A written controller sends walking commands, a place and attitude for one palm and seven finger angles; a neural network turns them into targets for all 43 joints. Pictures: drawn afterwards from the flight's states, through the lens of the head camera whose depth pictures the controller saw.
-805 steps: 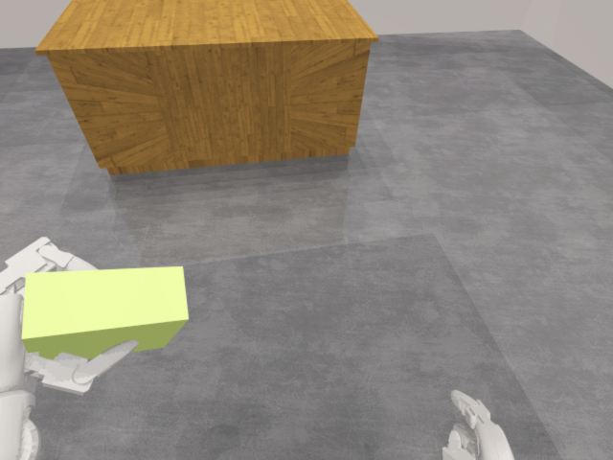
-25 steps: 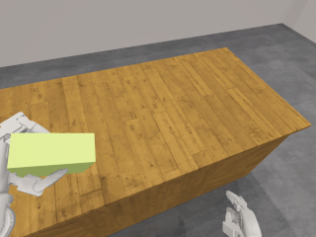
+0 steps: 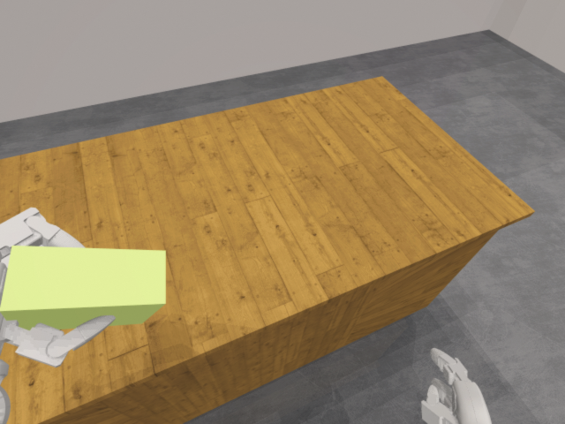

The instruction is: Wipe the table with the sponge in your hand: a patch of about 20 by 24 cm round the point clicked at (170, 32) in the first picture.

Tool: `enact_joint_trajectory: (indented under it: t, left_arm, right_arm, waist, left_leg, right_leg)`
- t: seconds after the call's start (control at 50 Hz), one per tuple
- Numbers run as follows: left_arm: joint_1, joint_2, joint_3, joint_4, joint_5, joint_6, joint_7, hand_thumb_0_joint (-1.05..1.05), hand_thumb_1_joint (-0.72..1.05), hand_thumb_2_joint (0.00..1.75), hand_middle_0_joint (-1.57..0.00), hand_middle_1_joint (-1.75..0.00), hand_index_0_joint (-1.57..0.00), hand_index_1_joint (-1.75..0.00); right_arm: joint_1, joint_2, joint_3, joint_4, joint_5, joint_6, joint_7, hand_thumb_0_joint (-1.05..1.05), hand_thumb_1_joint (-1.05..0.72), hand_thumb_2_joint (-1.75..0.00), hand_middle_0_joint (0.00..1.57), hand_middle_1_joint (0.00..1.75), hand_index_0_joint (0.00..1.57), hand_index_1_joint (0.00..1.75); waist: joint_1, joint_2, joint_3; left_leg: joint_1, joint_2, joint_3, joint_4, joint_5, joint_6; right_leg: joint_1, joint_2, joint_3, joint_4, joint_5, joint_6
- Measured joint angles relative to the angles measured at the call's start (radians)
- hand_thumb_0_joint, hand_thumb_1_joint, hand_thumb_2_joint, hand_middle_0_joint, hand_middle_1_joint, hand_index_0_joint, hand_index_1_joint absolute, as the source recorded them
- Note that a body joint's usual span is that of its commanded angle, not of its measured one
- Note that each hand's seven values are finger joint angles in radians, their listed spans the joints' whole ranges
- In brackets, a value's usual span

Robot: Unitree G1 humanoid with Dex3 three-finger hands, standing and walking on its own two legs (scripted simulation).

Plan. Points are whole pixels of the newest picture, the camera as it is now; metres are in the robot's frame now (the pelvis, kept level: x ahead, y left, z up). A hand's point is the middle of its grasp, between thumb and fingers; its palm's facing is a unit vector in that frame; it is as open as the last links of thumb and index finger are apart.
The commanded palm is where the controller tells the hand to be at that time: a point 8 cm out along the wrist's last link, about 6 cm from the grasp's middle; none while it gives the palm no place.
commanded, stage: shuffle to correct the standing spot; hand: left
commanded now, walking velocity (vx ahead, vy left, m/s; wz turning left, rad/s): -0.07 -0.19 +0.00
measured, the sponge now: (112, 291) +0.23 +0.20 +0.13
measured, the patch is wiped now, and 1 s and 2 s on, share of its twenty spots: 0.00 0.00 0.00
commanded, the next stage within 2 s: none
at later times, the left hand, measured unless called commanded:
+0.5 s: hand (35, 293) +0.21 +0.26 +0.16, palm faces +0.30 -0.85 -0.42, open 9.5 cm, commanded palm +0.15 +0.29 +0.18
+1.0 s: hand (51, 295) +0.21 +0.24 +0.16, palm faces +0.30 -0.85 -0.43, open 9.5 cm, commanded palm +0.15 +0.28 +0.18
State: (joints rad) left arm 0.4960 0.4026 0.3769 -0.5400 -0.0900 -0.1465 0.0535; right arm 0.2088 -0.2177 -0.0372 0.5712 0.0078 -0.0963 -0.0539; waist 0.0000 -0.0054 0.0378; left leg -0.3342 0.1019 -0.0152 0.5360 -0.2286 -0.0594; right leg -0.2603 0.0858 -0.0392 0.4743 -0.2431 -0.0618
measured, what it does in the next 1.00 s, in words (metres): stands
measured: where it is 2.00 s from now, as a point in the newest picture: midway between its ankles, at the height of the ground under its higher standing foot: outside the picture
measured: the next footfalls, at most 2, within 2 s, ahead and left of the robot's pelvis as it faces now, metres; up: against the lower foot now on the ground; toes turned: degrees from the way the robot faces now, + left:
none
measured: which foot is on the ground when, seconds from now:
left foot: down 0.00-1.00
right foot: down 0.00-1.00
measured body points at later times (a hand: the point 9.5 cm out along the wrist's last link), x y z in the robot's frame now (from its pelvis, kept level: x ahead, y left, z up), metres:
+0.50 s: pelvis -0.01 +0.01 +0.00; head +0.03 +0.04 +0.45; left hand +0.18 +0.30 +0.19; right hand +0.16 -0.22 -0.07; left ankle +0.03 +0.16 -0.73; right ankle +0.00 -0.08 -0.73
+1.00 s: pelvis -0.01 +0.00 +0.00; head +0.02 +0.01 +0.45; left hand +0.19 +0.29 +0.18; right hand +0.16 -0.23 -0.08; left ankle +0.03 +0.16 -0.73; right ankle +0.00 -0.08 -0.73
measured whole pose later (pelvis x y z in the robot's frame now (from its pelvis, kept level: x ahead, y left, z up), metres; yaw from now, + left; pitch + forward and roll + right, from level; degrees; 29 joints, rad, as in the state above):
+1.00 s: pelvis -0.01 +0.00 +0.00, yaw +1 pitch +1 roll -2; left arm 0.49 0.41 0.38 -0.54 -0.08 -0.15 0.05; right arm 0.22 -0.20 -0.02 0.57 0.01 -0.10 -0.04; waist -0.01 0.01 0.04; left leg -0.36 0.10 -0.03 0.56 -0.22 -0.06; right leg -0.27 0.09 -0.06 0.48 -0.24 -0.06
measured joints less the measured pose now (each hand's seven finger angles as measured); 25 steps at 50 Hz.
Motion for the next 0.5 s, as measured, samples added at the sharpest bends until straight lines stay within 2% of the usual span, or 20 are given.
enact_joint_trajectory:
  t: [0.12, 0.32, 0.5]
  left_arm:
    - [-0.013, 0.019, 0.017, -0.014, 0.0, -0.009, -0.001, 0.0, -0.45, 1.02, -0.81, -1.34, -0.81, -1.34]
    - [0.004, 0.009, 0.008, 0.0, 0.0, 0.002, -0.003, 0.0, -0.45, 1.02, -0.81, -1.34, -0.81, -1.34]
    - [-0.025, 0.024, 0.019, -0.019, 0.007, -0.012, -0.003, 0.0, -0.45, 1.02, -0.81, -1.34, -0.81, -1.34]
  right_arm:
    - [-0.005, 0.015, 0.008, -0.002, -0.002, -0.004, 0.0, 0.01, -0.9, -0.9, 0.2, 0.3, 0.2, 0.3]
    - [-0.004, 0.028, 0.022, -0.003, -0.004, -0.002, 0.005, 0.01, -0.9, -0.9, 0.2, 0.3, 0.21, 0.3]
    - [-0.01, 0.039, 0.027, -0.006, -0.008, -0.01, 0.008, 0.01, -0.9, -0.9, 0.21, 0.3, 0.21, 0.3]
  waist:
    - [0.003, -0.003, 0.007]
    - [0.005, -0.005, 0.003]
    - [0.009, -0.015, 0.017]
  left_leg:
    - [-0.003, 0.003, -0.001, -0.002, 0.007, -0.003]
    - [-0.016, -0.004, 0.003, 0.007, 0.007, 0.007]
    - [-0.02, -0.008, -0.003, 0.005, 0.017, 0.01]
  right_leg:
    - [-0.001, 0.003, -0.001, -0.006, 0.009, 0.001]
    - [-0.012, -0.005, 0.002, -0.003, 0.014, 0.009]
    - [-0.008, -0.008, -0.003, -0.015, 0.027, 0.016]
